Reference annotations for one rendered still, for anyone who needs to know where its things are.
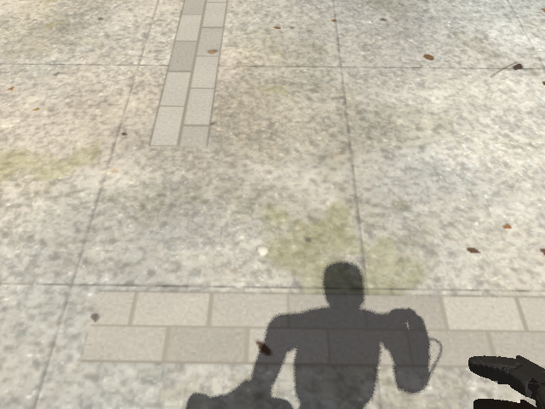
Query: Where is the robot right hand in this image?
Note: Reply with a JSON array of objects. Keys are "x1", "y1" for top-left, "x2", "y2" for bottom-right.
[{"x1": 468, "y1": 355, "x2": 545, "y2": 409}]

